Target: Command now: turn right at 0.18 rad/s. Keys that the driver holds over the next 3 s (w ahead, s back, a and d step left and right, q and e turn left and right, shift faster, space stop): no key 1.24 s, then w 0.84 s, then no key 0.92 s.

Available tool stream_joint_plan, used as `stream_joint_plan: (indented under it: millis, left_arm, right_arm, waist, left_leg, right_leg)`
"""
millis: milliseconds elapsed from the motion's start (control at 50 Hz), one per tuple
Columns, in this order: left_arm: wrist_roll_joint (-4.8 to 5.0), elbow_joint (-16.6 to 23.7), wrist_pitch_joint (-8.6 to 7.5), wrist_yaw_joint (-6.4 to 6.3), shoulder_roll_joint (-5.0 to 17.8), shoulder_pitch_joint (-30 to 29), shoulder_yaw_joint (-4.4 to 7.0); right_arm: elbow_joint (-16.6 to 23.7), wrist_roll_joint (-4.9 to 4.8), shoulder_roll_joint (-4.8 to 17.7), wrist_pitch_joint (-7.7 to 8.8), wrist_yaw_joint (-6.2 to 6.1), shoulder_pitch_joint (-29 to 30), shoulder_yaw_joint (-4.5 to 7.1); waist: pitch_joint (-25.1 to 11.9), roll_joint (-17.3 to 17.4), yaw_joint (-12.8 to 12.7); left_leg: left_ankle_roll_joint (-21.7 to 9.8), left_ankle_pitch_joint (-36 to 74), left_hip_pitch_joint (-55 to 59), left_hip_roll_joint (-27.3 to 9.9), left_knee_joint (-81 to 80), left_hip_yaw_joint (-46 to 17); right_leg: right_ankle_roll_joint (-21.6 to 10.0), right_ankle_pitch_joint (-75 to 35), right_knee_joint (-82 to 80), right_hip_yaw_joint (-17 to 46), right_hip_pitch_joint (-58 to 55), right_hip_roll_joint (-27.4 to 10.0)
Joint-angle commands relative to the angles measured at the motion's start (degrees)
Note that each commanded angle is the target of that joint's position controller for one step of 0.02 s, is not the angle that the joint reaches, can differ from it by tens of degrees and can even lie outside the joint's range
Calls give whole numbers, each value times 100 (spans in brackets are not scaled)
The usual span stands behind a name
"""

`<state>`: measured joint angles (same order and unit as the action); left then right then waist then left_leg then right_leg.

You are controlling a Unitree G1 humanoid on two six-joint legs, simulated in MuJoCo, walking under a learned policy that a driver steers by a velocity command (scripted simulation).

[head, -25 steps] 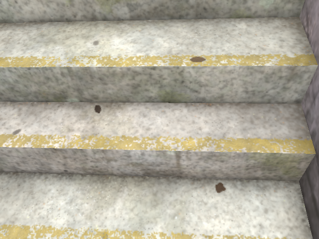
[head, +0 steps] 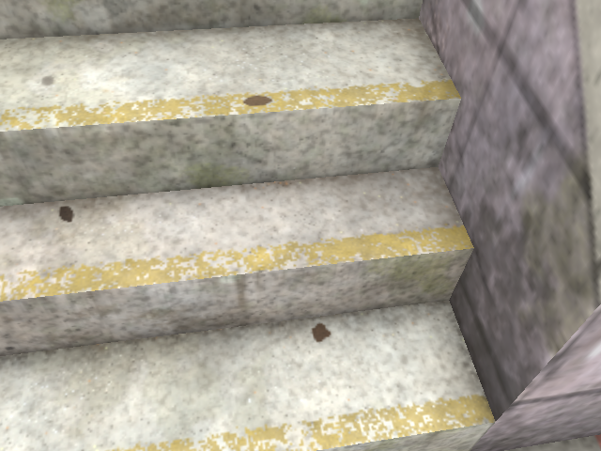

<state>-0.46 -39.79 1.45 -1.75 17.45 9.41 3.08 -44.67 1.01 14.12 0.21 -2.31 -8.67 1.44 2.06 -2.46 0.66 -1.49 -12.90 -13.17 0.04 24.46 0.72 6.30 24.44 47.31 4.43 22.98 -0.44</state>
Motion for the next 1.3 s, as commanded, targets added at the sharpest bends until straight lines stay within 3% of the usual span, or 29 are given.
stream_joint_plan:
  millis: [20,60,80,100,120,140,180,240,480,720,1220,1260,1280,1300]
  left_arm:
    - [32,412,-114,23,372,-172,24]
    - [-27,313,-118,1,463,8,35]
    - [-93,360,-97,-52,663,98,50]
    - [-175,392,-56,-90,1133,49,136]
    - [-168,348,-78,-7,666,-70,30]
    - [-166,374,-133,60,380,-215,-55]
    - [-206,291,-220,101,384,-166,-80]
    - [-163,198,-295,123,315,-66,-144]
    - [-133,-132,-353,143,382,8,-195]
    - [-101,-660,-353,143,432,147,-206]
    - [-62,-1361,-296,90,462,233,-247]
    - [-74,-1446,-289,80,388,314,-266]
    - [-38,-1546,-312,28,99,324,-354]
    - [-21,-1579,-314,3,256,263,-323]
  right_arm:
    - [388,-67,1108,37,41,113,256]
    - [305,-142,896,96,89,-107,179]
    - [279,-53,760,212,140,-249,108]
    - [348,112,619,340,211,-424,62]
    - [299,150,614,365,180,-185,60]
    - [277,120,729,348,149,77,83]
    - [202,21,723,275,72,198,89]
    - [45,6,745,209,38,49,91]
    - [-619,-7,811,157,5,-13,91]
    - [-1136,-32,850,81,-62,21,75]
    - [-1646,-51,753,90,-63,-79,47]
    - [-1709,-40,668,84,-66,-180,26]
    - [-1793,17,416,48,17,-214,-93]
    - [-1780,21,413,43,45,-160,-90]
  waist:
    - [-602,1256,93]
    - [-471,1077,-34]
    - [-690,735,-12]
    - [-889,-222,256]
    - [-969,-324,120]
    - [-731,-144,31]
    - [-435,-297,-51]
    - [-248,-267,-6]
    - [-350,155,-2]
    - [-292,148,-21]
    - [-223,225,-56]
    - [-353,222,-54]
    - [-385,234,-63]
    - [-149,138,-43]
  left_leg:
    - [-1155,2083,625,-1229,-349,-1042]
    - [-756,1751,230,-1054,-216,-988]
    - [-405,1225,-243,-948,-107,-908]
    - [-31,124,-653,-441,125,-382]
    - [259,-218,-85,-361,24,-222]
    - [372,74,75,-311,14,-192]
    - [330,274,63,-260,83,-162]
    - [253,401,194,-305,-2,-244]
    - [326,641,468,-353,-93,-270]
    - [306,703,515,-348,-216,-257]
    - [277,687,426,-281,-338,-174]
    - [281,398,492,-233,-364,-117]
    - [236,351,640,-468,-564,-390]
    - [216,143,640,-387,-528,-337]
  right_leg:
    - [-136,-394,-1483,-460,-485,82]
    - [-472,-1642,-2984,-311,-1364,38]
    - [-671,-2393,-2908,203,-2156,-440]
    - [-1102,-3376,-2324,813,-2409,-1040]
    - [-1437,-2757,-2449,847,-1654,-1120]
    - [-1297,-2007,-2516,669,-1395,-838]
    - [-978,-1474,-2576,442,-1091,-514]
    - [-858,-1455,-2566,362,-828,-436]
    - [-900,-1823,-2575,283,-891,-331]
    - [-866,-2008,-2628,142,-963,-219]
    - [-803,-1995,-2639,-18,-1076,-121]
    - [-794,-1557,-2698,-62,-1134,-74]
    - [-815,-1101,-3114,312,-1149,-412]
    - [-832,-623,-3247,360,-1019,-367]
